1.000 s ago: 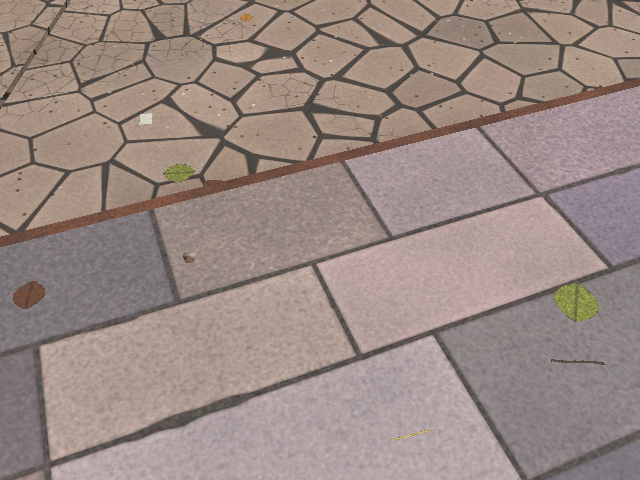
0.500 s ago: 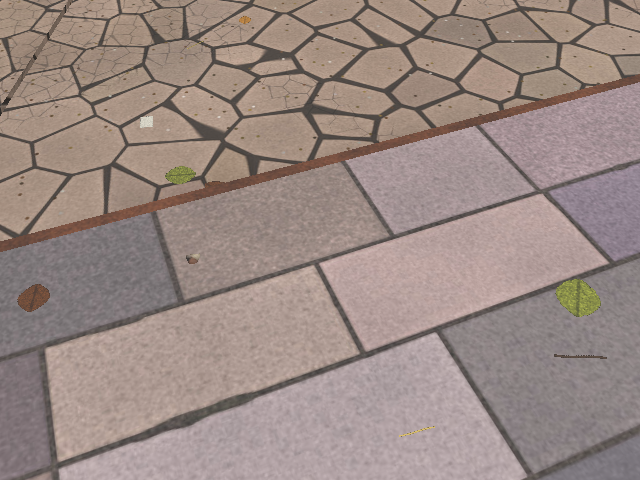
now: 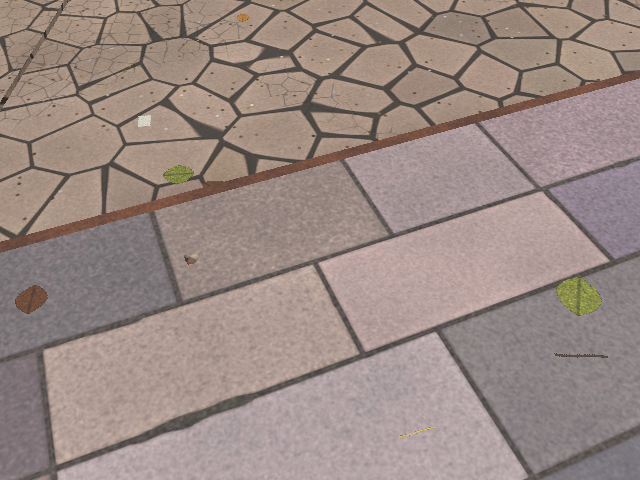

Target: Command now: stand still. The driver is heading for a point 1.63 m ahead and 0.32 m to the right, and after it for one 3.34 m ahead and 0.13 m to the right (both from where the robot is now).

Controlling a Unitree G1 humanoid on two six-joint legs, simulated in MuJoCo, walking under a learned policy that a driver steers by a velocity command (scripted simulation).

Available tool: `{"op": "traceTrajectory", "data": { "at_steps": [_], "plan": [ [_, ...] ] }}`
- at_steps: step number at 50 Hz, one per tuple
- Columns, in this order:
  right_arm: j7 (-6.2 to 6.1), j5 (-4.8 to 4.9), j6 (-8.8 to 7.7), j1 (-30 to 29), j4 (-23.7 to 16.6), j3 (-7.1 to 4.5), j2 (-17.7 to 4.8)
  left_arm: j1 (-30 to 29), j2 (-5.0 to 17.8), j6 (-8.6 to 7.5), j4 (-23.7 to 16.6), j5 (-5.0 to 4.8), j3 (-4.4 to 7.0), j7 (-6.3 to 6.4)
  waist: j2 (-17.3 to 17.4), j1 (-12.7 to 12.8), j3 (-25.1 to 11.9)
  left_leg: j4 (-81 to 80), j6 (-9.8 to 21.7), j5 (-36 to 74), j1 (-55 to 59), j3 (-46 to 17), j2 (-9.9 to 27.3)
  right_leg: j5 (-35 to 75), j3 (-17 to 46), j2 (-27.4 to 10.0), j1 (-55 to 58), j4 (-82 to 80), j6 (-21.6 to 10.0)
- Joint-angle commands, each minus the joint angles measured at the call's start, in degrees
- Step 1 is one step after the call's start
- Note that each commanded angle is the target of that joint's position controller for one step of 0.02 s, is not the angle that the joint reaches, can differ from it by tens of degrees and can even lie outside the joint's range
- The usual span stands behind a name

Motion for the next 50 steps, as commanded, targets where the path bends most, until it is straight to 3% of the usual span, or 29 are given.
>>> {"op": "traceTrajectory", "data": {
  "at_steps": [1, 4, 7, 9, 12, 14, 16, 18, 19, 20, 21, 22, 24, 26, 29, 33, 35, 37, 39, 40, 41, 42, 43, 44, 45, 46, 47, 48, 50],
  "plan": [
    [-0.17, 0.00, -0.18, 4.4, -0.3, -0.61, -4.3, 4.0, 4.4, -0.19, -0.3, 0.00, 0.63, 0.17, 0.1, 0.0, 2.7, -3.9, 1.6, 8.6, -3.9, -4.8, 6.2, 6.7, 5.0, -5.6, 0.6, -3.3, -1.6],
    [-0.20, -0.01, -0.19, 4.7, -0.3, -0.63, -4.1, 4.2, 4.2, -0.21, -0.2, -0.01, 0.65, 0.20, 0.1, 0.0, 2.8, -3.8, 1.6, 8.8, -3.9, -4.8, 6.2, 6.9, 5.0, -5.6, 0.7, -3.2, -1.6],
    [-0.09, -0.27, 0.15, 5.7, -0.4, -1.32, -5.3, 4.4, 5.1, 0.15, -0.6, 0.22, 1.21, 0.02, 0.8, -0.2, 2.9, -3.8, 3.1, -10.1, -5.4, -4.7, 4.3, -10.8, 3.7, -2.8, -0.9, -1.5, -2.8],
    [0.26, -0.48, 0.56, 6.3, -1.4, -2.00, -6.2, 3.6, 5.3, 0.40, -1.9, 0.62, 1.63, -0.46, 1.9, -0.8, 7.0, -4.0, 5.6, -25.8, -9.0, -7.7, 4.8, -24.0, 3.9, -1.4, -7.1, 1.4, -4.3],
    [0.32, -0.40, -0.05, 12.1, -0.8, -3.10, -8.0, -0.3, 1.9, -0.98, -5.2, 1.32, 1.09, -1.36, 8.2, -3.4, 9.8, -10.8, 10.7, -33.1, -3.3, -21.1, 13.0, -17.4, -0.8, 1.1, -17.6, 12.8, -3.8],
    [0.51, -0.62, -0.63, 12.4, -1.0, -4.07, -9.4, -3.4, 3.3, -2.45, -7.6, 1.75, 1.46, -1.95, 8.2, -3.8, 10.3, -13.8, 13.5, -28.9, -2.1, -26.3, 17.9, -12.1, -2.9, -0.9, -20.2, 17.6, -3.6],
    [0.80, -0.72, -1.37, 10.1, -1.9, -4.50, -9.9, -1.8, 3.7, -3.68, -8.6, 1.17, 1.88, -2.64, 7.9, -1.5, 10.0, -11.9, 13.0, -23.1, -4.2, -23.5, 17.5, -13.1, -2.9, -1.9, -16.4, 14.4, -4.1],
    [0.95, 0.08, -1.89, 4.6, -3.8, -4.43, -8.5, 7.7, 2.7, -4.54, -5.7, 0.08, 2.30, -2.76, 5.7, 3.9, 8.7, -6.2, 9.4, -15.6, -14.2, -14.8, 11.9, -7.9, -4.5, 0.7, 2.1, 3.5, -4.4],
    [1.13, -0.05, -2.54, 1.7, -5.3, -4.05, -7.0, 14.9, 4.4, -4.84, -3.3, 0.11, 3.15, -2.36, 1.0, 6.9, 7.0, 2.1, 7.2, -10.5, -22.1, -9.1, 7.8, -7.5, 0.9, -1.6, 14.2, -0.8, -4.8],
    [1.75, 0.38, -3.44, -0.5, -7.8, -2.88, -2.7, 22.9, 11.1, -5.06, -2.0, 0.63, 5.04, -1.81, -14.2, 9.8, 3.7, 22.1, 3.8, -9.2, -31.6, 2.2, -0.6, -20.8, 23.1, -14.7, 22.6, -11.7, -8.4],
    [2.22, -1.43, -3.77, -0.8, -9.1, -3.66, -6.1, 26.3, 12.5, -4.23, -0.3, 0.23, 5.56, -1.87, -14.6, 8.5, 4.2, 34.5, 3.5, -15.6, -36.9, 3.9, -0.6, -19.2, 35.3, -22.4, 21.7, -14.4, -11.5],
    [2.68, -2.31, -3.75, -1.1, -8.7, -3.91, -6.5, 20.0, 9.1, -3.97, -2.2, 0.57, 4.64, -1.90, -5.2, 4.7, 7.5, 40.8, 4.1, -11.9, -37.7, 1.7, 3.2, -16.9, 30.9, -21.4, 16.9, -13.3, -11.2],
    [3.61, -1.38, -4.29, -1.0, -8.3, -3.43, -3.9, 12.2, 7.3, -4.59, -5.1, 0.76, 3.90, -2.08, -1.1, 1.4, 7.9, 41.4, 3.6, -3.1, -35.2, 1.2, 6.1, -8.1, 21.1, -17.2, 11.3, -14.9, -10.1],
    [4.22, -1.65, -3.65, -1.2, -8.6, -3.89, -4.6, 12.1, 5.5, -5.42, -4.8, 0.52, 3.00, -1.89, -2.8, 0.2, 6.4, 40.0, 2.6, 0.3, -34.2, 3.3, 6.3, 4.9, 13.6, -13.8, 11.9, -15.0, -8.8],
    [4.38, -1.48, -2.65, -5.1, -10.4, -4.05, -4.5, 16.6, 5.0, -5.97, -2.9, 0.24, 2.26, -1.65, -4.4, 0.2, 4.9, 38.2, 1.7, 2.5, -35.8, 6.6, 5.0, 26.0, 6.7, -11.8, 13.9, -12.7, -8.2],
    [4.55, -0.80, -2.34, -16.9, -15.3, -2.92, -2.9, 16.7, 4.9, -6.12, -2.9, 0.36, 1.43, -1.29, -5.2, 1.5, 7.5, 23.2, 1.5, 7.6, -31.7, 10.4, 2.8, 33.4, 2.3, -9.6, 9.2, -13.9, -7.5],
    [4.41, -0.40, -2.24, -19.6, -16.6, -2.54, -3.0, 17.2, 6.0, -6.35, -2.6, 0.38, 1.42, -1.01, -6.3, 1.7, 7.6, 15.9, 2.6, 9.2, -25.9, 12.2, 1.2, 38.7, 1.4, -10.0, 8.4, -13.9, -7.3],
    [3.78, -0.28, -2.25, -17.0, -16.5, -3.11, -5.1, 16.4, 7.5, -6.76, -2.5, 0.35, 1.64, -0.80, -6.9, -0.3, 5.2, 13.2, 4.8, 8.9, -19.1, 12.6, -0.8, 52.0, 0.5, -11.4, 10.4, -9.5, -6.8],
    [3.01, -0.19, -2.83, -6.3, -13.4, -4.47, -7.9, 14.5, 9.0, -6.73, -2.8, 0.42, 2.08, -0.50, -7.1, -5.4, -0.8, 11.4, 7.0, 7.4, -8.7, 11.1, -2.7, 60.8, -0.1, -11.9, 12.9, 3.0, -6.2],
    [2.58, -0.34, -3.22, 2.1, -10.5, -5.26, -8.9, 12.9, 9.6, -6.44, -3.1, 0.13, 2.30, -0.61, -6.4, -9.3, -4.7, 6.9, 8.2, 9.4, 0.5, 10.2, -2.2, 56.9, -0.8, -11.2, 11.0, 13.3, -6.0],
    [2.02, -1.54, -3.47, 9.6, -8.7, -6.41, -12.0, 12.8, 8.5, -6.32, -4.0, -0.04, 2.02, -1.05, -3.5, -11.8, -8.9, 5.0, 10.1, 2.3, 11.9, 2.3, 5.2, 40.8, -1.9, -9.0, 2.2, 27.5, -5.9],
    [2.22, -2.65, -3.50, 12.6, -8.7, -7.28, -16.5, 16.6, 1.8, -6.06, -5.3, -0.21, 1.02, -1.61, 7.4, -8.3, -14.1, 2.7, 15.4, -2.2, 22.3, -21.8, 21.9, -8.2, -4.3, -0.4, -12.6, 49.1, -4.9],
    [2.88, -0.76, -2.81, 9.2, -8.7, -7.45, -15.9, 17.7, 5.4, -5.56, -5.5, -0.83, 2.44, -2.05, 8.2, -6.7, -15.7, -7.6, 21.1, -11.6, 22.5, -40.7, 25.4, -15.3, 1.9, 3.4, -23.3, 59.9, -5.1],
    [3.04, 0.10, -2.92, 1.8, -10.1, -6.56, -12.5, 11.4, 7.4, -5.42, -7.6, 0.02, 2.87, -2.01, 3.6, -4.0, -5.3, -10.3, 18.7, -17.2, 14.1, -32.1, 23.7, -9.5, 2.8, -1.3, -27.7, 58.5, -5.8],
    [3.33, 0.17, -3.55, -1.8, -10.7, -5.56, -8.7, 7.0, 7.4, -5.64, -8.8, 0.46, 3.03, -2.30, 0.4, -3.3, -0.2, -12.3, 16.8, -11.9, 6.0, -25.3, 21.2, -5.6, 2.4, -3.0, -26.5, 55.3, -5.8],
    [3.29, -0.35, -4.24, -2.7, -10.2, -4.89, -6.6, 6.5, 6.0, -5.40, -8.6, 0.59, 3.09, -2.41, -1.9, -0.9, 2.2, -13.3, 14.7, -4.3, 0.4, -19.6, 18.7, -3.9, 2.5, -4.7, -23.3, 51.9, -5.5],
    [2.91, -0.44, -4.88, -1.5, -9.2, -4.30, -5.2, 7.2, 5.0, -4.69, -8.5, 1.38, 3.06, -2.66, -1.6, 0.7, 2.4, -13.6, 13.3, 2.1, -3.5, -15.0, 16.6, -3.8, 2.6, -5.7, -19.8, 49.0, -4.8],
    [2.68, -0.44, -5.40, -0.4, -8.4, -3.97, -4.8, 8.3, 3.4, -3.97, -8.2, 1.61, 2.87, -2.99, -0.7, 1.8, 2.0, -13.9, 12.4, 6.2, -5.0, -11.5, 15.3, -3.7, 2.4, -6.1, -17.7, 46.8, -4.1],
    [2.46, -0.28, -6.22, 2.8, -7.2, -3.95, -6.1, 6.8, 3.2, -3.06, -9.0, 1.70, 3.05, -3.41, 0.9, 2.4, 2.4, -14.3, 12.0, 12.9, -5.3, -7.5, 13.9, -3.0, 0.8, -6.5, -18.8, 43.4, -3.2]
  ]
}}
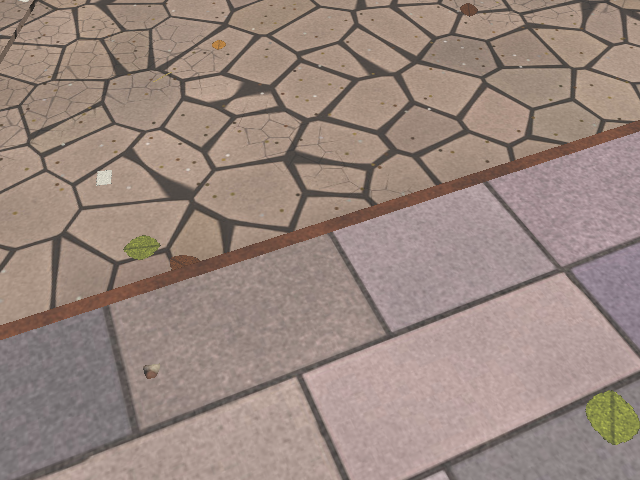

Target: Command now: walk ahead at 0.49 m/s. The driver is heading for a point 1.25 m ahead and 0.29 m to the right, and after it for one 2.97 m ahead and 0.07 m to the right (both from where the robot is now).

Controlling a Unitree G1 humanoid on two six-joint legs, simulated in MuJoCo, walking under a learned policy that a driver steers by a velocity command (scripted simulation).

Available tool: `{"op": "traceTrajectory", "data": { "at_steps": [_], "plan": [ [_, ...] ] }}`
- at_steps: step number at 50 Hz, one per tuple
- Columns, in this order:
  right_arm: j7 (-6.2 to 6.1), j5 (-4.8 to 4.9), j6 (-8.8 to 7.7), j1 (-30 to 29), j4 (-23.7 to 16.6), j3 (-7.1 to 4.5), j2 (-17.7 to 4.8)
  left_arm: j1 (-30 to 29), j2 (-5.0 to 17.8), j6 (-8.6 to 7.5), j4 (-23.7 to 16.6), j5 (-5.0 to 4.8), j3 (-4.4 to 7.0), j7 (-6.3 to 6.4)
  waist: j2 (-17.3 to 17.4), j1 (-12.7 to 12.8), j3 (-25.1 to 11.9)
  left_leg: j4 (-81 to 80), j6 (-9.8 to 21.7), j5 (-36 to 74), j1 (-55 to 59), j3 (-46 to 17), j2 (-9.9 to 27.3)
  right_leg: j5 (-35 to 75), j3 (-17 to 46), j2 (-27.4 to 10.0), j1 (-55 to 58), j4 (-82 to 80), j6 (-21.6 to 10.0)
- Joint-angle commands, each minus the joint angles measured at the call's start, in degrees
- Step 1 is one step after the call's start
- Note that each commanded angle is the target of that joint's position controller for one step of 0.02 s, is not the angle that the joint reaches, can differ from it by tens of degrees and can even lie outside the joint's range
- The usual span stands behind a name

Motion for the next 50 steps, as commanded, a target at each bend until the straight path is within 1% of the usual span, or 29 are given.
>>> {"op": "traceTrajectory", "data": {
  "at_steps": [1, 3, 5, 6, 8, 10, 12, 13, 14, 15, 16, 17, 18, 19, 20, 21, 22, 23, 25, 26, 28, 33, 37, 42, 45, 47, 48, 49, 50],
  "plan": [
    [-0.30, 0.16, -1.81, 4.6, -0.6, 0.06, -3.5, 5.3, 1.6, 1.47, -1.2, 0.48, 0.57, -0.72, 2.4, 2.5, 1.5, -15.0, 5.9, 10.0, 0.0, -15.9, 16.7, 3.0, 0.1, -3.0, -5.3, -3.6, 1.4],
    [-0.27, 0.24, -1.71, 6.8, -0.4, 0.14, -4.2, -0.9, 2.4, 1.85, -3.4, 0.45, 0.68, -1.01, 3.0, 1.3, 2.7, -16.1, 5.2, 12.1, 1.7, -13.8, 15.8, 7.3, -1.4, -3.8, -9.7, -8.4, 2.3],
    [-0.19, 0.31, -1.53, 9.0, -0.2, 0.45, -4.0, -6.8, 2.6, 1.84, -5.5, 0.03, 0.59, -1.20, 3.2, -0.2, 3.3, -16.2, 4.1, 16.5, 3.6, -12.0, 14.8, 11.5, -2.8, -3.7, -11.9, -14.9, 3.0],
    [-0.23, 0.31, -1.50, 9.6, -0.2, 0.75, -3.5, -8.9, 2.3, 1.73, -6.2, -0.24, 0.39, -1.19, 3.1, -0.5, 3.9, -15.2, 3.3, 23.5, 3.9, -10.3, 14.2, 13.1, -3.8, -3.0, -11.1, -19.0, 3.4],
    [-0.46, 0.29, -1.50, 11.1, 0.4, 1.14, -3.4, -11.2, 0.7, 1.45, -6.6, -0.79, -0.33, -0.96, 4.0, -1.2, 3.0, -12.1, 1.3, 37.1, 5.2, -6.1, 13.0, 15.9, -6.4, -0.5, -7.0, -26.6, 3.2],
    [-0.85, 0.04, -1.40, 13.2, 1.2, 1.40, -3.4, -12.3, 0.3, 1.26, -6.4, -1.09, -0.75, -0.56, 5.5, -2.3, 1.5, -9.7, 0.0, 42.4, 8.1, -3.7, 13.2, 18.2, -7.9, 1.6, -3.9, -30.5, 2.4],
    [-1.43, -0.40, -1.20, 13.0, 1.5, 1.50, -3.5, -11.5, 1.2, 0.96, -6.1, -0.95, -0.66, -0.15, 6.7, -1.8, 0.6, -6.3, -0.5, 46.1, 11.1, -2.6, 14.5, 17.0, -7.4, 3.1, -1.5, -32.7, 1.0],
    [-1.87, -0.51, -1.14, 11.8, 1.2, 1.34, -4.0, -9.4, 2.3, 0.71, -5.6, -0.63, -0.33, 0.07, 7.3, -0.6, -0.3, -3.0, -0.7, 50.0, 12.3, -2.2, 15.2, 14.7, -7.2, 4.3, 0.7, -33.3, 0.0],
    [-2.41, -0.41, -1.01, 10.2, 0.8, 0.98, -4.9, -5.8, 3.6, 0.36, -4.6, -0.32, 0.21, 0.29, 7.7, 1.2, -1.7, 2.0, -0.9, 53.6, 13.3, -2.2, 15.7, 12.3, -7.2, 5.6, 3.6, -34.4, -1.1],
    [-2.79, -0.16, -0.73, 8.8, 0.3, 0.61, -5.8, -0.4, 4.9, -0.24, -3.0, -0.01, 0.90, 0.44, 7.0, 3.6, -4.0, 9.7, -1.0, 52.6, 14.1, -2.1, 15.7, 12.7, -6.9, 6.6, 8.0, -37.9, -2.2],
    [-2.95, 0.50, -0.44, 7.6, -0.2, 0.23, -6.7, 4.6, 5.7, -1.07, -1.6, 0.60, 1.49, 0.57, 5.2, 6.4, -6.0, 20.1, -2.0, 44.1, 11.9, -0.8, 14.2, 20.4, -5.7, 5.7, 14.1, -45.1, -3.2],
    [-3.14, 0.98, -0.53, 7.9, -2.3, 0.29, -6.1, 9.5, 10.3, -1.48, -1.3, 1.30, 2.74, 0.83, -0.2, 7.3, -11.8, 37.1, -3.6, 20.7, 1.8, 1.0, 10.8, 45.4, 4.7, -4.9, 26.1, -40.9, -6.2],
    [-2.78, 2.81, 0.05, 17.0, -3.0, 1.33, 0.5, 7.3, 14.3, -0.86, -2.7, 0.53, 3.58, 0.61, -10.6, 1.3, -20.7, 57.1, -5.8, -27.6, -15.1, -1.5, 1.0, 77.3, 24.9, -21.7, 41.4, -36.8, -19.1],
    [-2.56, 0.56, 1.01, 15.3, -2.6, 0.48, -3.4, 5.7, 12.5, 0.35, -4.0, -2.26, 3.72, 0.21, -1.5, 2.3, -23.4, 59.0, -5.8, -22.3, -16.5, -8.4, 3.9, 63.9, 26.6, -19.7, 36.8, -41.9, -20.4],
    [-2.31, -0.11, 1.36, 9.1, -4.7, 0.03, -4.1, 0.3, 10.6, 1.11, -5.4, -2.35, 3.30, 0.44, -1.1, 1.5, -14.2, 58.3, -6.2, -18.4, -19.5, -8.6, 5.3, 50.6, 22.9, -16.9, 27.9, -45.8, -19.0],
    [-2.15, -0.78, 1.47, 5.5, -5.8, -0.26, -4.4, -2.7, 7.9, 1.74, -6.0, -2.04, 2.59, 0.64, 1.3, 0.3, -7.8, 54.2, -6.5, -15.6, -20.2, -8.8, 6.9, 42.8, 19.6, -13.8, 20.6, -49.2, -16.2],
    [-2.10, -1.28, 2.14, 3.7, -6.7, -0.69, -5.0, -2.6, 6.7, 2.11, -6.0, -1.89, 2.32, 0.96, 1.3, -0.3, -5.0, 50.7, -6.9, -14.0, -19.2, -9.0, 7.8, 40.7, 16.9, -11.4, 16.0, -50.7, -14.1],
    [-2.11, -1.49, 3.34, 4.3, -7.1, -0.66, -4.1, -1.9, 6.0, 2.38, -5.7, -1.73, 2.17, 1.19, 0.2, -1.2, -4.7, 47.8, -7.4, -12.9, -16.7, -9.0, 8.1, 38.3, 15.1, -9.3, 12.7, -51.5, -12.5],
    [-2.25, -1.18, 4.86, 5.1, -7.4, -0.51, -2.6, -1.4, 7.6, 2.34, -6.3, -0.94, 2.61, 1.05, -0.2, -2.0, -6.3, 45.4, -8.0, -11.3, -14.9, -8.6, 7.1, 36.7, 13.9, -7.3, 10.8, -51.6, -11.1],
    [-2.25, -1.05, 5.25, 4.6, -7.9, -0.58, -2.6, -1.4, 8.6, 2.32, -6.7, -0.80, 2.92, 0.98, -0.7, -2.0, -7.2, 44.2, -8.4, -10.5, -15.3, -8.6, 6.9, 35.1, 14.0, -6.7, 10.6, -51.8, -10.7],
    [-2.32, -1.09, 5.87, 1.8, -9.2, -0.86, -3.4, -0.8, 9.9, 2.65, -7.5, -0.81, 3.37, 0.95, -1.9, -1.4, -7.6, 41.7, -9.0, -8.7, -17.1, -9.0, 7.2, 28.1, 14.9, -5.8, 10.6, -52.4, -9.3],
    [-2.45, -0.86, 7.00, -5.8, -12.8, -1.43, -5.5, 1.2, 11.2, 4.17, -8.8, -1.09, 4.14, 1.36, -4.7, 1.3, -6.4, 35.8, -10.4, -7.0, -22.2, -10.8, 7.2, 5.0, 21.4, -4.6, 13.3, -54.9, -5.9],
    [-2.71, -0.39, 6.86, -8.6, -14.7, -1.30, -5.9, 2.4, 12.0, 4.82, -9.6, -0.77, 4.64, 1.51, -5.3, 2.5, -5.4, 31.0, -10.2, -9.0, -22.6, -11.6, 6.1, -0.4, 26.0, -4.9, 15.5, -55.1, -6.2],
    [-2.96, 0.37, 6.03, -8.9, -16.4, -0.76, -6.2, 1.9, 12.7, 5.30, -10.9, -0.32, 5.08, 1.24, -5.7, 2.6, -5.8, 24.3, -8.5, -12.9, -17.4, -11.9, 3.7, 3.6, 29.6, -4.5, 15.7, -53.5, -7.3],
    [-3.13, 1.10, 5.33, -6.4, -16.9, -0.48, -6.7, 0.3, 13.0, 5.75, -11.7, -0.31, 5.27, 0.80, -6.4, 1.6, -6.5, 17.2, -7.1, -14.3, -10.8, -11.8, 1.9, 8.3, 31.8, -3.8, 14.4, -52.7, -6.7],
    [-2.95, 0.97, 4.83, 0.0, -15.6, -0.29, -6.7, -1.8, 12.6, 6.27, -12.3, -0.70, 5.28, 0.52, -5.8, -1.7, -8.2, 5.6, -5.3, -12.5, 1.1, -9.9, 1.1, -7.4, 30.5, -0.9, 8.4, -53.5, -4.5],
    [-3.16, 0.54, 4.63, 2.9, -14.9, -0.43, -7.2, -3.2, 11.6, 6.43, -12.9, -1.13, 5.03, 0.65, -4.9, -3.7, -6.5, -3.2, -4.2, -9.8, 9.1, -9.8, 2.1, -16.5, 28.3, 2.7, 1.0, -52.9, -1.5],
    [-3.74, 0.00, 4.46, 2.5, -15.5, -1.25, -11.1, -1.5, 8.1, 6.33, -13.2, -1.63, 4.20, 0.96, 5.8, -2.7, -5.7, -10.4, -2.3, -20.8, 13.5, -21.9, 12.5, -21.9, 20.9, 8.2, -6.5, -39.6, 1.5],
    [-3.69, -0.93, 4.27, 0.1, -17.7, -1.72, -15.8, -1.1, 6.1, 5.50, -14.4, -1.69, 3.54, 1.13, 14.0, -2.0, -5.6, -16.8, 1.9, -32.3, 12.3, -41.1, 27.3, -17.2, 9.2, 15.9, -13.9, -24.1, 2.5]
  ]
}}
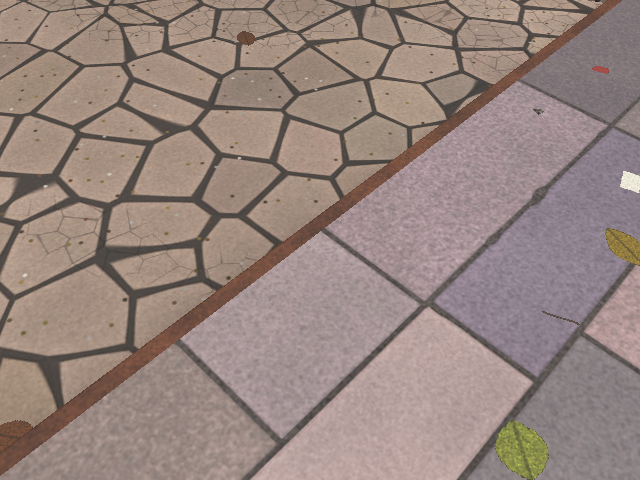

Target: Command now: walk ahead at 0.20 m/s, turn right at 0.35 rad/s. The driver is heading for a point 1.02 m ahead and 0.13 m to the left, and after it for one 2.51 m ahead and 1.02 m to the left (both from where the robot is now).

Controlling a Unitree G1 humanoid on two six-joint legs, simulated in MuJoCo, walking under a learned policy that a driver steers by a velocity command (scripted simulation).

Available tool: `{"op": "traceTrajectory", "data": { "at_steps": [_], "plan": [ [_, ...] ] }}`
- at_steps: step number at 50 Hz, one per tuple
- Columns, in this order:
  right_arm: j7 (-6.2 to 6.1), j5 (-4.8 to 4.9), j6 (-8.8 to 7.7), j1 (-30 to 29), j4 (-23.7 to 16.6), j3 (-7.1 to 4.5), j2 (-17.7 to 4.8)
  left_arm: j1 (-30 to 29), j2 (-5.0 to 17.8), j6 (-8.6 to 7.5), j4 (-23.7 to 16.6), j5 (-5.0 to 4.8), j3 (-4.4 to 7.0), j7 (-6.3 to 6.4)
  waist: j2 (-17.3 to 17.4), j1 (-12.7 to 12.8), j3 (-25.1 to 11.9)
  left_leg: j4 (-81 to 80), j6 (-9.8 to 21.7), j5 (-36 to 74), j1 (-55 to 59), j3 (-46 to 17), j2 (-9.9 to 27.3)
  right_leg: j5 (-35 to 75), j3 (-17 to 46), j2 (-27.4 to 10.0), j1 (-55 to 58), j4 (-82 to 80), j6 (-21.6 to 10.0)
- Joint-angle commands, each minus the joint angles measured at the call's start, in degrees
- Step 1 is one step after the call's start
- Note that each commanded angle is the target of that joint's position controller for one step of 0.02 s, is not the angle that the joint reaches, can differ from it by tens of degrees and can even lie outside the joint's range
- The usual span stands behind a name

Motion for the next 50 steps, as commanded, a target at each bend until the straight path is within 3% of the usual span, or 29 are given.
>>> {"op": "traceTrajectory", "data": {
  "at_steps": [1, 3, 5, 12, 18, 21, 22, 23, 24, 25, 26, 27, 28, 30, 33, 36, 40, 43, 46, 48, 49, 50],
  "plan": [
    [-0.10, -2.23, -0.84, 2.5, -2.4, -3.03, -12.5, -3.3, 6.4, -1.99, -5.1, 1.57, 0.76, 0.03, 7.9, -1.5, 4.2, -20.8, 8.8, -25.6, 5.3, -30.3, 23.3, -10.4, -1.2, -3.2, -19.1, 19.8, 0.9],
    [1.05, -1.18, -2.04, 0.1, -1.9, -1.73, -7.3, 0.9, 5.9, -2.69, -2.9, 1.93, 0.52, -1.53, 6.9, 1.9, 4.2, -19.8, 6.4, -18.3, 3.9, -21.1, 16.7, -2.7, -1.4, -4.4, -15.2, 25.6, 1.5],
    [1.77, -0.64, -3.00, 2.5, -1.2, -1.53, -6.5, 2.5, 5.4, -2.92, -1.2, 2.27, 0.21, -2.31, 8.6, 1.0, 3.8, -19.7, 5.8, -13.3, 6.1, -15.2, 13.3, -0.8, -3.9, -5.0, -15.9, 29.6, 2.3],
    [2.65, 0.05, -4.89, 15.0, 4.0, -2.16, -6.8, -11.0, 3.6, -3.65, -4.8, 1.91, -1.49, -2.88, 8.4, -4.9, 5.3, -20.0, 8.3, 1.5, 16.4, -11.7, 14.1, 3.8, -11.4, -11.9, -22.5, 19.8, 5.1],
    [2.84, -0.52, -5.06, 19.8, 6.7, -2.05, -6.9, -18.4, 1.4, -4.61, -7.6, 1.10, -3.03, -3.28, 9.8, -6.7, 5.7, -15.3, 8.7, 19.4, 14.8, -7.6, 14.6, 1.4, -16.6, -11.3, -13.1, 6.1, 3.1],
    [2.79, -0.36, -4.89, 18.7, 7.1, -2.13, -7.5, -15.0, 2.0, -5.20, -7.1, 0.74, -2.94, -2.49, 9.8, -3.7, 4.1, -11.0, 7.7, 29.9, 12.1, -7.0, 16.0, 1.1, -17.6, -9.5, -2.0, 0.9, 0.1],
    [2.75, 0.03, -4.84, 17.4, 7.1, -2.14, -7.8, -10.3, 2.4, -5.45, -5.6, 0.77, -2.58, -1.96, 8.7, -0.8, 2.4, -6.8, 6.7, 36.7, 10.3, -5.6, 15.4, 3.1, -17.9, -8.1, 5.8, -2.8, -1.0],
    [2.79, 0.52, -4.82, 16.8, 7.2, -1.90, -7.3, -2.6, 4.0, -6.00, -2.8, 1.26, -1.79, -1.20, 5.5, 2.8, -1.8, 2.5, 5.1, 40.0, 6.9, -2.1, 12.7, 5.5, -16.9, -8.3, 17.6, -5.9, -2.4],
    [2.89, 0.98, -4.95, 15.1, 5.5, -1.23, -5.8, 7.0, 8.0, -6.61, -1.1, 2.37, -0.69, -0.30, 0.7, 7.2, -8.7, 16.1, 3.4, 28.3, -2.4, 0.9, 9.9, -2.2, -5.9, -18.4, 31.7, -8.0, -5.0],
    [3.12, 1.71, -4.92, 18.6, 3.4, 0.29, 1.0, 12.5, 14.2, -6.46, -0.3, 2.84, 0.63, 0.07, -13.2, 6.1, -14.5, 34.7, 0.9, -6.7, -20.4, 6.7, 1.7, -10.5, 19.2, -34.9, 44.5, -12.9, -10.5],
    [2.62, -0.01, -4.34, 16.7, 4.5, -1.57, -6.1, 10.9, 11.5, -5.86, 0.2, 1.00, 0.30, -0.29, -5.8, 5.9, -10.6, 41.5, 2.0, -10.5, -24.5, 2.3, 2.7, -14.1, 25.4, -35.1, 37.1, -16.3, -11.7],
    [3.12, -0.18, -4.30, 14.1, 3.9, -1.74, -5.5, 4.4, 8.0, -5.70, -0.9, 0.78, -0.78, -0.62, -3.2, 2.5, -2.6, 42.4, 2.7, -5.3, -25.5, 0.7, 5.7, -13.5, 16.4, -32.3, 29.6, -17.1, -10.4],
    [3.69, -0.02, -4.40, 12.8, 4.1, -1.29, -3.8, 0.6, 4.9, -6.10, -1.5, 0.77, -1.53, -0.92, -2.0, 1.3, 1.0, 40.4, 2.6, -1.5, -23.5, 0.4, 7.0, -7.3, 9.8, -29.4, 22.8, -19.3, -9.0],
    [4.42, -0.77, -3.21, 13.4, 5.2, -1.40, -2.8, -1.0, 2.3, -7.09, -0.9, 0.63, -2.44, -0.56, -4.1, -1.3, 3.6, 37.4, 1.7, 1.3, -20.1, 0.8, 8.3, 1.3, -0.1, -24.7, 16.7, -22.0, -5.9],
    [5.26, -1.07, -2.14, 12.3, 5.2, -1.73, -2.2, 2.2, 2.9, -8.60, 1.0, 0.30, -2.39, -0.29, -3.4, -2.3, 3.9, 37.9, 1.0, 4.9, -22.0, 1.1, 7.5, 14.4, -7.2, -23.6, 16.9, -22.9, -5.2],
    [5.66, -0.99, -1.82, 6.0, 3.1, -1.69, -1.6, 4.9, 2.3, -9.03, 2.4, 0.31, -2.62, -0.18, -2.9, -1.7, 5.3, 35.4, 0.3, 10.2, -27.6, 1.5, 7.5, 21.3, -12.3, -23.3, 18.0, -23.4, -4.9],
    [6.31, -0.91, -2.14, -3.1, -0.3, -0.58, 0.0, 6.3, 2.0, -9.27, 3.6, 0.24, -3.13, 0.07, -2.6, -0.6, 6.4, 22.4, 0.2, 18.4, -25.6, 6.0, 6.4, 30.8, -19.0, -21.6, 17.6, -22.7, -3.5],
    [6.80, -0.99, -2.14, -9.2, -3.0, 0.23, 0.5, 9.7, 3.3, -9.17, 5.3, 0.15, -3.09, 0.84, -2.0, 0.9, 7.1, 13.5, 1.9, 19.3, -23.1, 10.1, 5.4, 37.2, -21.1, -23.2, 21.8, -21.7, -2.8],
    [6.38, -1.18, -1.95, -7.3, -3.2, -0.22, -1.2, 10.1, 5.6, -8.48, 6.1, 0.41, -2.75, 1.73, -3.5, -1.0, 3.7, 10.2, 5.1, 12.8, -17.4, 13.1, 1.3, 58.6, -23.5, -24.7, 28.5, -13.1, -1.7],
    [5.89, -1.45, -1.92, 0.8, -1.3, -1.17, -3.4, 9.1, 7.4, -7.41, 5.9, 0.93, -2.25, 2.24, -5.0, -4.8, -1.4, 9.4, 7.9, 6.8, -8.6, 13.5, -1.9, 67.8, -24.5, -25.7, 29.7, 0.7, -1.8],
    [5.60, -1.78, -2.28, 7.5, 0.8, -2.10, -5.1, 8.5, 7.9, -6.92, 5.3, 0.92, -2.09, 2.12, -4.5, -7.7, -5.2, 5.9, 9.6, 6.5, 0.6, 11.9, -2.9, 61.6, -24.7, -25.5, 26.1, 11.6, -2.0],
    [4.85, -2.47, -2.41, 14.9, 2.7, -3.62, -8.8, 7.6, 7.8, -6.82, 4.0, 0.73, -2.10, 1.69, -0.4, -11.4, -9.3, 2.0, 12.5, 3.8, 13.3, 4.0, 2.1, 44.9, -25.6, -23.4, 15.7, 27.8, -1.2]
  ]
}}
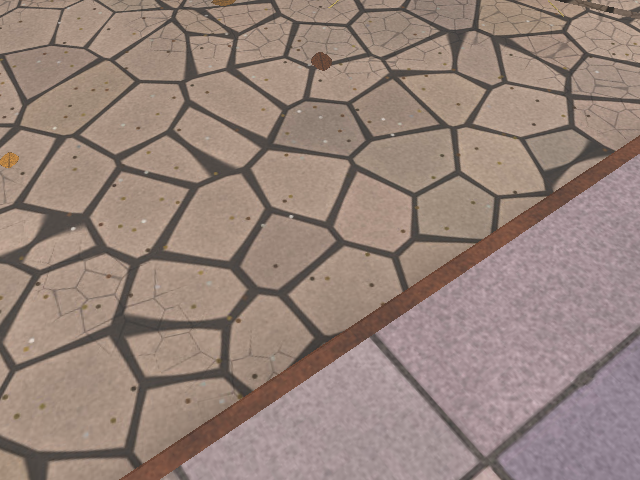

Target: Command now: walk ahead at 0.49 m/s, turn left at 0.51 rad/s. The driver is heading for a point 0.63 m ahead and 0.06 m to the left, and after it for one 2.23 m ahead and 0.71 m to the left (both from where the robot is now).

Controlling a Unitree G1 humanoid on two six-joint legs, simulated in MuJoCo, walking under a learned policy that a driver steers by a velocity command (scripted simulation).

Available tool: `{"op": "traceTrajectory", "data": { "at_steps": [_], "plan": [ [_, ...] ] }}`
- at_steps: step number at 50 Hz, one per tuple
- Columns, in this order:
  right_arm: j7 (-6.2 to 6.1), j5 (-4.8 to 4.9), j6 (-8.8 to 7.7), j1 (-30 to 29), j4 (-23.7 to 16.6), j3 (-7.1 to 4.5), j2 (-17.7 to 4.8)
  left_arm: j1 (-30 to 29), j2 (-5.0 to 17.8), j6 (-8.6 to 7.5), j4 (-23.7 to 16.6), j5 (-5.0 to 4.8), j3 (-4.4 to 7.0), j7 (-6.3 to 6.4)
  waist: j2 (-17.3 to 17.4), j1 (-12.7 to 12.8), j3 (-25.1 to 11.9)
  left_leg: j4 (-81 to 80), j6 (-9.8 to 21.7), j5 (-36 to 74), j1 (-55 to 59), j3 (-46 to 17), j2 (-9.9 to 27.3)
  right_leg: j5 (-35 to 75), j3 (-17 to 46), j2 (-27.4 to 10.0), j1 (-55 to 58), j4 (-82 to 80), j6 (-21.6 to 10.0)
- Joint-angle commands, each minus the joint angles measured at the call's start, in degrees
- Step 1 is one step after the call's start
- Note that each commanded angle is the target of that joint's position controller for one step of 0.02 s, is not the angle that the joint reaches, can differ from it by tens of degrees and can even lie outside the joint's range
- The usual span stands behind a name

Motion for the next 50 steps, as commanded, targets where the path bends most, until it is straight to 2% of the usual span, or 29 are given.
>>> {"op": "traceTrajectory", "data": {
  "at_steps": [1, 2, 3, 4, 5, 7, 10, 15, 19, 22, 24, 25, 26, 27, 28, 29, 30, 31, 32, 33, 35, 37, 41, 42, 43, 46, 48, 49, 50],
  "plan": [
    [-1.92, -0.65, 0.21, 20.5, 2.4, -5.44, -16.6, 2.1, 3.9, -0.36, -7.9, -0.37, 1.03, -1.21, 12.2, -6.0, -17.1, -4.8, 13.7, -0.6, 45.0, -36.2, 20.2, -0.2, 3.0, -0.9, -37.2, 51.7, -0.1],
    [-1.85, 1.65, 0.81, 22.6, 1.9, -5.63, -16.4, -4.3, 8.7, -0.94, -10.1, -0.27, 2.00, -1.47, 4.9, -9.4, -20.6, -12.7, 17.1, -1.8, 46.7, -50.4, 22.8, -2.1, 15.6, 2.3, -45.5, 58.9, -0.1],
    [-2.39, 1.91, 0.97, 18.7, 2.3, -5.21, -14.6, -9.0, 8.4, -1.77, -12.0, -0.56, 1.71, -1.69, 1.9, -7.7, -11.3, -15.3, 14.5, -1.6, 39.7, -41.6, 21.5, 5.0, 17.8, -1.8, -49.9, 55.6, -0.6],
    [-2.55, 2.01, 0.90, 16.2, 2.2, -4.49, -11.7, -9.0, 8.5, -2.33, -12.1, -0.69, 1.56, -1.68, -1.4, -5.2, -5.9, -17.0, 11.8, 3.0, 31.2, -36.3, 19.5, 8.6, 17.0, -3.8, -47.3, 50.0, -0.5],
    [-2.70, 1.83, 0.58, 13.8, 1.8, -3.96, -10.0, -8.8, 8.2, -1.87, -11.7, -0.17, 1.65, -1.55, -3.4, -2.8, -3.0, -17.8, 9.4, 8.8, 24.8, -31.6, 16.4, 9.3, 17.0, -5.2, -43.9, 45.8, 0.0],
    [-2.78, 2.20, -0.37, 12.3, 1.4, -3.28, -8.6, -6.3, 7.3, 0.59, -11.6, 1.31, 1.47, -1.78, -2.2, 0.1, -3.1, -19.1, 7.9, 15.0, 18.1, -25.7, 12.5, 9.0, 16.8, -6.1, -37.8, 40.8, 1.7],
    [-2.55, 2.34, -1.50, 14.7, 1.8, -3.71, -10.6, -9.2, 6.4, 2.48, -13.4, 1.54, 1.33, -2.28, -0.5, 0.1, -2.6, -20.3, 6.8, 17.6, 15.6, -22.6, 9.4, 13.0, 14.9, -6.0, -38.8, 34.4, 3.5],
    [-2.67, 2.50, -1.11, 21.2, 2.3, -3.86, -11.0, -21.0, 7.0, 2.81, -17.8, 1.15, 1.26, -2.58, 2.6, -4.3, -1.4, -19.7, 3.0, 17.9, 20.9, -23.8, 7.7, 24.1, 14.6, -5.0, -45.2, 21.6, 4.7],
    [-3.20, 2.09, -0.73, 25.0, 2.5, -3.81, -11.2, -27.6, 6.9, 2.39, -20.3, 0.85, 0.63, -3.10, 3.4, -6.9, -1.2, -17.0, 2.9, 21.5, 27.3, -25.6, 8.3, 26.2, 14.4, -3.0, -47.1, 13.8, 4.0],
    [-3.75, 1.56, -0.94, 26.5, 2.7, -3.45, -10.9, -30.3, 6.9, 1.54, -21.8, 0.54, 0.14, -3.44, 4.2, -7.9, -0.6, -15.5, 2.5, 25.9, 30.2, -26.4, 10.1, 26.2, 13.5, -1.6, -43.9, 7.6, 2.0],
    [-4.16, 1.53, -1.31, 24.0, 2.4, -3.39, -11.8, -25.7, 8.0, 1.06, -20.8, 0.38, 0.54, -3.31, 5.0, -5.0, -1.0, -13.7, 0.7, 30.9, 28.8, -26.1, 11.1, 23.8, 13.6, -0.3, -34.6, 3.2, -0.3],
    [-4.15, 1.48, -1.60, 23.0, 2.3, -3.48, -12.6, -20.9, 9.4, 0.86, -19.3, 0.28, 1.20, -2.88, 5.3, -2.9, -2.8, -9.8, -0.4, 38.5, 28.3, -25.4, 10.8, 20.7, 13.0, 1.5, -27.8, 2.4, -1.5],
    [-3.85, 1.52, -1.75, 22.1, 2.6, -3.49, -13.1, -13.2, 10.7, 0.40, -16.9, 0.18, 1.94, -2.31, 3.8, 0.8, -6.3, -1.3, -1.4, 42.4, 27.9, -23.4, 8.8, 20.3, 12.3, 2.8, -19.0, -0.3, -2.7],
    [-3.47, 1.72, -2.06, 21.9, 2.3, -3.15, -12.0, -4.5, 12.8, -0.26, -15.1, 0.77, 2.74, -1.48, 1.7, 4.8, -11.5, 11.1, -2.4, 33.4, 21.4, -21.3, 6.1, 18.4, 17.4, -2.5, -6.1, -1.4, -4.6],
    [-3.20, 2.75, -2.47, 25.1, 0.5, -1.89, -6.7, 2.8, 17.9, -0.33, -15.0, 2.00, 3.82, -0.60, -7.3, 5.1, -20.2, 29.5, -4.2, 8.5, 9.9, -16.7, 0.5, 8.2, 38.1, -17.7, 7.5, -2.7, -8.8],
    [-3.07, 3.11, -2.32, 30.2, 0.8, -2.11, -7.6, 1.2, 18.9, 0.60, -13.4, 0.99, 4.51, -1.15, -17.6, 1.3, -21.6, 40.3, -5.3, -21.6, -2.8, -14.6, -6.3, 6.7, 61.8, -24.7, 10.3, -12.1, -14.8],
    [-3.35, 1.33, -1.77, 26.1, 1.5, -2.36, -10.3, -4.7, 13.6, 1.06, -14.7, -0.16, 3.67, -1.63, -7.2, -0.1, -10.6, 43.3, -5.0, -17.7, -8.2, -16.2, -1.7, 1.8, 56.3, -22.6, 2.1, -12.8, -14.4],
    [-2.81, 0.96, -1.80, 20.4, 0.6, -2.18, -10.0, -8.2, 9.9, 0.85, -15.1, -0.38, 2.85, -1.95, -1.4, 0.2, -4.9, 40.9, -5.2, -13.2, -7.6, -15.9, 0.2, 6.5, 46.4, -19.7, -5.3, -13.3, -13.3],
    [-2.42, 1.05, -1.66, 18.5, 0.0, -1.94, -8.8, -9.4, 8.3, 0.59, -14.5, 0.05, 2.36, -2.06, -0.7, -1.1, -2.3, 37.3, -5.4, -11.3, -6.1, -15.2, 2.0, 13.4, 39.6, -16.5, -10.1, -14.5, -11.5],
    [-2.06, 0.53, -1.14, 17.9, -0.3, -1.91, -8.5, -9.0, 7.8, 0.08, -13.5, -0.09, 2.06, -1.96, -2.7, -2.2, -1.3, 33.3, -5.9, -10.8, -4.0, -15.0, 3.3, 20.5, 34.1, -14.1, -13.3, -15.1, -10.3],
    [-1.74, 0.09, -0.04, 19.4, 0.5, -1.52, -7.3, -6.9, 7.9, -1.16, -11.7, -0.47, 1.96, -2.24, -5.0, -3.3, -2.0, 30.2, -7.0, -10.9, -0.6, -13.2, 3.0, 35.8, 28.9, -12.5, -15.0, -15.2, -10.0],
    [-1.80, 0.10, 0.32, 17.9, 0.0, -1.19, -6.4, -5.7, 8.7, -2.04, -10.4, -1.06, 2.00, -2.53, -4.7, -4.0, -2.3, 25.8, -8.1, -9.3, -0.8, -11.6, 2.8, 53.6, 23.8, -12.0, -14.7, -14.6, -10.7],
    [-1.46, 0.49, 0.35, 10.4, -1.9, 0.71, -3.1, -5.8, 8.8, -0.78, -8.9, -1.18, 1.64, -2.42, -7.4, -2.7, -4.6, 12.5, -9.0, 0.2, 5.2, -5.3, 2.0, 67.3, 14.6, -7.1, -15.8, -12.9, -8.3],
    [-1.48, 0.80, 0.33, 10.4, -1.5, 0.75, -3.5, -5.7, 8.7, -0.53, -9.0, -0.97, 1.54, -2.47, -7.3, -2.5, -6.0, 12.8, -8.9, 4.5, 7.5, -3.9, 1.2, 67.2, 13.4, -6.4, -16.2, -11.9, -7.8],
    [-1.58, 0.59, 0.38, 12.3, -0.2, 0.61, -4.0, -5.4, 8.5, -0.50, -8.7, -0.75, 1.39, -2.34, -7.4, -3.1, -7.3, 15.2, -7.9, 7.8, 9.1, -4.9, 2.1, 68.1, 13.7, -7.9, -15.6, -10.0, -7.8],
    [-2.30, 0.03, 0.18, 11.0, 0.2, 0.55, -5.5, -5.3, 8.5, 0.13, -8.3, -0.81, 1.10, -1.93, -5.9, -2.6, -5.3, 11.2, -6.2, 1.9, 9.5, -5.2, 2.1, 66.7, 15.7, -9.8, -13.7, -6.5, -8.0],
    [-2.81, -0.06, -0.47, 14.2, 1.8, 0.54, -5.6, -6.0, 8.6, 0.80, -7.9, -1.08, 1.02, -1.24, -5.5, -4.2, -4.5, 2.8, -4.8, 1.6, 13.4, -5.4, 1.4, 65.5, 16.7, -9.5, -12.3, 0.2, -6.9],
    [-3.07, -0.11, -1.39, 18.0, 3.3, 0.42, -6.2, -6.3, 9.1, 1.12, -7.8, -1.76, 1.10, -0.93, -3.1, -6.3, -5.2, -5.8, -4.1, 11.3, 18.6, -7.3, 2.7, 58.7, 16.4, -7.7, -13.3, 7.1, -5.5],
    [-3.51, 0.31, -2.16, 20.2, 4.1, -0.52, -10.7, -1.9, 7.4, 0.97, -8.5, -1.80, 0.78, -0.78, 6.0, -4.5, -8.0, -6.3, -1.3, 40.7, 26.0, -16.3, 12.1, 39.0, 14.2, -3.2, -17.9, 17.2, -3.0]
  ]
}}
Keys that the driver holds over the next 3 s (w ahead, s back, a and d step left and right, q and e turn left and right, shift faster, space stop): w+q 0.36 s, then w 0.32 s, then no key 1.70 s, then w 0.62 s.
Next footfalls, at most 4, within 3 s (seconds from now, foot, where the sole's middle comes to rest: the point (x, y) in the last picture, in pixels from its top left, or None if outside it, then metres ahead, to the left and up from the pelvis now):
0.54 right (365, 451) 0.50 -0.05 -0.75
0.98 left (266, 413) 0.57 0.16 -0.75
1.30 right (362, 393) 0.62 -0.04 -0.75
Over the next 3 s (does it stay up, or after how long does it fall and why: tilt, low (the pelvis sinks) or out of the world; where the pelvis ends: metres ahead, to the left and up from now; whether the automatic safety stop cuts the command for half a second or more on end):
stays up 0.72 0.10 0.01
